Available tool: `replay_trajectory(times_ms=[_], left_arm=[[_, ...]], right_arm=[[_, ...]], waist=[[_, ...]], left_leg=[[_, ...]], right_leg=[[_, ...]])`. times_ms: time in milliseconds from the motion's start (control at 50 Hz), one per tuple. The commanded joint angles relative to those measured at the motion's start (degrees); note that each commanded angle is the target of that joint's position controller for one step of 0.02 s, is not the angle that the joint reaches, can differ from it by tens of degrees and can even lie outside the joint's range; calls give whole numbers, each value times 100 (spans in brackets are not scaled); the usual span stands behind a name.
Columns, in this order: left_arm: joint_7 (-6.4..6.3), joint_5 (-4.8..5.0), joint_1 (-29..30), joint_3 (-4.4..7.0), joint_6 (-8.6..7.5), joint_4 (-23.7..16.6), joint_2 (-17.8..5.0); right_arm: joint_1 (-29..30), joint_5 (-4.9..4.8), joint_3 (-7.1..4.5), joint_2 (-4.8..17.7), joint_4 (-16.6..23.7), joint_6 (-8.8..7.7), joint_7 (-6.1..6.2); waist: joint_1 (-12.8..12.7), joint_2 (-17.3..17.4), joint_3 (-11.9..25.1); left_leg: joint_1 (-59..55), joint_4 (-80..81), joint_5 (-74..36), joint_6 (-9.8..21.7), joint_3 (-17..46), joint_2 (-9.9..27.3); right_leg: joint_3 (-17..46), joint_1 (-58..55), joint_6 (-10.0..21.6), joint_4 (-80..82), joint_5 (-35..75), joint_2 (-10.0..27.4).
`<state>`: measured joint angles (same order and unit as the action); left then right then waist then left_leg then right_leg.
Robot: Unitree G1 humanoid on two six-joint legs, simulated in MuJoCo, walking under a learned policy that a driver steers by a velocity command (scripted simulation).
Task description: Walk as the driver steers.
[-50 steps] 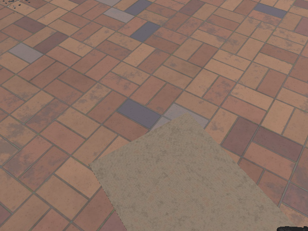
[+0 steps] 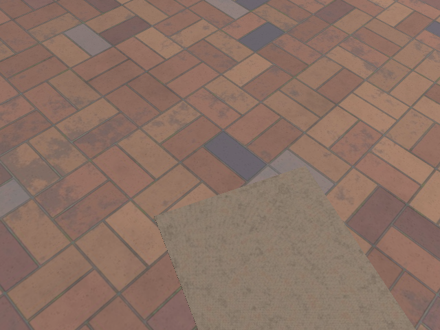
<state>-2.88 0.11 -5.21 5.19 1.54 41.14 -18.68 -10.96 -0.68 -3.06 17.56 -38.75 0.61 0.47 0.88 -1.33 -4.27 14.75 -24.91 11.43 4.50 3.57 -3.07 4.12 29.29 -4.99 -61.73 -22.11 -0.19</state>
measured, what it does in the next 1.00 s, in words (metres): steps on the spot: right foot, then right foot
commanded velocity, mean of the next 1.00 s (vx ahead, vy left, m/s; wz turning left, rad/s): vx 0.00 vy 0.00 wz -0.10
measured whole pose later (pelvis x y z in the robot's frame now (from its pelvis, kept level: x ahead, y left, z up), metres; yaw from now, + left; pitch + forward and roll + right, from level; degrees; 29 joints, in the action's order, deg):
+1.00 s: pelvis +0.03 -0.08 -0.02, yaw -10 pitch +1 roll +1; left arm 1.2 1.4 -9.1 3.9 3.2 34.8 -18.5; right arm -10.1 -0.5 -4.4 18.1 -40.1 1.1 1.5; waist 0.9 1.3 -4.2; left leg 13.7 -36.2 21.7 -2.6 -6.6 6.2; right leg -1.4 18.4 0.6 -34.3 -15.4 0.4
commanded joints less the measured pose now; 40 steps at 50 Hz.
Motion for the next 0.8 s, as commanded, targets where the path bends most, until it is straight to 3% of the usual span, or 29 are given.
replay_trajectory(times_ms=[20,140,240,280,300,320,340,360,380,400,460,580,640,680,700,720,740,760,780,800], left_arm=[[-20,2,56,100,-89,-346,-389],[53,21,172,95,-215,-370,-398],[193,52,-56,75,-335,-315,-422],[266,29,-382,42,-388,-208,-326],[292,-55,-430,-1,-412,-187,-292],[285,-181,-333,-18,-419,-258,-531],[290,-284,120,-110,-417,-278,-490],[319,-210,306,-186,-421,-311,-220],[347,-140,251,-181,-418,-280,-250],[346,-79,75,-128,-409,-206,-467],[289,9,-43,-85,-400,-214,-787],[174,123,-173,0,-206,-409,-835],[156,145,-61,19,-88,-594,-782],[175,164,-83,-1,-54,-691,-669],[195,148,-195,-16,-42,-699,-596],[215,119,-242,32,-31,-707,-660],[239,99,-281,127,-23,-699,-859],[258,139,-349,151,20,-653,-818],[273,154,-349,88,65,-648,-623],[278,144,-174,35,83,-701,-494]], right_arm=[[7,-11,-304,1045,405,-15,104],[134,23,-348,1107,508,77,120],[286,37,-275,966,534,141,72],[457,-7,-187,785,525,168,87],[294,20,-92,530,446,149,96],[-124,188,14,218,327,100,87],[-447,215,-20,282,277,66,76],[-353,321,-37,467,206,44,89],[-110,308,-84,592,153,24,92],[143,294,-102,589,138,23,105],[237,202,-128,607,175,27,140],[130,126,-209,478,132,-105,158],[-32,110,-293,555,111,-129,117],[-177,142,-378,781,104,-99,117],[-279,186,-411,908,102,-93,127],[-172,203,-374,844,189,-114,167],[-83,188,-314,751,274,-131,199],[138,145,-289,704,330,-135,229],[303,86,-307,768,318,-129,229],[266,73,-338,860,293,-114,238]], waist=[[7,751,850],[84,977,675],[98,1043,902],[-142,957,957],[-160,761,964],[142,-118,1085],[613,-809,806],[503,-790,732],[326,-675,607],[159,-640,575],[99,-710,352],[-40,-477,729],[-16,-128,834],[-24,606,757],[1,1101,707],[29,1464,734],[-7,983,666],[-141,598,589],[-179,522,428],[-50,630,373]], left_leg=[[-1189,569,-1922,866,1610,1370],[-646,548,-779,860,2127,1212],[-652,144,-1696,823,2345,1242],[-549,-95,-1753,603,2229,1091],[-337,-147,-1224,307,2061,902],[-126,-737,-71,-64,1450,427],[-46,-658,1307,-371,893,8],[-416,-397,1090,-587,723,231],[-516,-173,610,-608,670,205],[-616,-133,297,-600,600,169],[-474,-235,167,-542,389,163],[-191,-530,91,-567,84,85],[-585,-342,-331,-387,161,295],[-1042,122,-973,81,785,978],[-1302,392,-1689,584,1460,1745],[-1317,539,-2539,1170,2032,2564],[-1119,537,-2948,1369,1991,2784],[-994,459,-2827,1182,1534,2556],[-957,472,-2571,924,1046,2229],[-1063,500,-2571,831,750,2051]], right_leg=[[164,452,-119,543,246,5],[262,-95,-116,1653,251,-108],[80,-843,52,2452,206,-93],[-42,-1512,216,3598,1037,-36],[164,-2056,345,4274,1973,210],[1115,-2471,633,4463,3037,1054],[1596,-1963,1355,4259,3513,1448],[1668,-1548,1593,4387,2649,1408],[1418,-1530,1336,4384,1897,1023],[1275,-1493,1101,4355,1384,791],[1460,-1370,1033,4330,1294,726],[1990,-1767,1407,3761,2532,708],[1819,-1346,1225,3386,2415,395],[1115,-584,829,2594,1560,-122],[594,-62,585,1909,634,-430],[262,316,410,623,-1293,-408],[267,469,277,-391,-1548,-158],[281,451,206,-623,-1297,13],[183,513,141,-252,-919,135],[22,570,72,3,-598,195]])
